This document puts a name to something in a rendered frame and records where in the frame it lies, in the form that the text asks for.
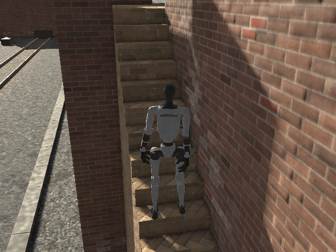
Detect stairs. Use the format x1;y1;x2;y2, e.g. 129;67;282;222
112;8;218;252

